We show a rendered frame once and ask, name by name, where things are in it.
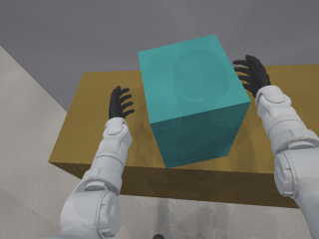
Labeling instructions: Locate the right robot forearm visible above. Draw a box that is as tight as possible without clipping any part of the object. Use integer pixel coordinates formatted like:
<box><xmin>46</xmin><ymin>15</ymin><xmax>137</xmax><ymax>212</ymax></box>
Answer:
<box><xmin>255</xmin><ymin>85</ymin><xmax>319</xmax><ymax>157</ymax></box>

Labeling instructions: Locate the left robot upper arm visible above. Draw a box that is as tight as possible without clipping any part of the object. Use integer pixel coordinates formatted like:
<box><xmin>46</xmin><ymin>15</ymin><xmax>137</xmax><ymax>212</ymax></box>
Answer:
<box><xmin>41</xmin><ymin>190</ymin><xmax>122</xmax><ymax>239</ymax></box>

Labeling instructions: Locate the right robot hand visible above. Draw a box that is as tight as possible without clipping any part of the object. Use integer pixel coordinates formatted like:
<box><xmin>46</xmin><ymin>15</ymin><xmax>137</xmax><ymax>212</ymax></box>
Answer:
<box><xmin>233</xmin><ymin>55</ymin><xmax>271</xmax><ymax>98</ymax></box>

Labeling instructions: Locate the right robot upper arm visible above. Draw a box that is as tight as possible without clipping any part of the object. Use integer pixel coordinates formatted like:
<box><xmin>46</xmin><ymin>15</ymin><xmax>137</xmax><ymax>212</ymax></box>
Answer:
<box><xmin>274</xmin><ymin>147</ymin><xmax>319</xmax><ymax>239</ymax></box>

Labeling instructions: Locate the left robot hand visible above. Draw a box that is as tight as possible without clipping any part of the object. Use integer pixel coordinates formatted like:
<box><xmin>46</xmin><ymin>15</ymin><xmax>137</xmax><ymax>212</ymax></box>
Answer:
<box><xmin>109</xmin><ymin>86</ymin><xmax>135</xmax><ymax>120</ymax></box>

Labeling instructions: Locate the pedestal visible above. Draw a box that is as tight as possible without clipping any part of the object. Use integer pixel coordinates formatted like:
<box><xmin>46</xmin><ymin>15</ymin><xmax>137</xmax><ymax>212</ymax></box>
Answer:
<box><xmin>48</xmin><ymin>64</ymin><xmax>319</xmax><ymax>209</ymax></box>

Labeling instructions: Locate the left robot forearm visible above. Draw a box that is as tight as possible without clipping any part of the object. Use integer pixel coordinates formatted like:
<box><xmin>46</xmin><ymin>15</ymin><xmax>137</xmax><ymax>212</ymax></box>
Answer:
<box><xmin>60</xmin><ymin>117</ymin><xmax>133</xmax><ymax>229</ymax></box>

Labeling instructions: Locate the carton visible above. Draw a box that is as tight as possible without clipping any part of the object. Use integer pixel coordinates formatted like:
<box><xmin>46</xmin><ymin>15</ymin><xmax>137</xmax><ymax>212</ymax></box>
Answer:
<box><xmin>138</xmin><ymin>34</ymin><xmax>251</xmax><ymax>169</ymax></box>

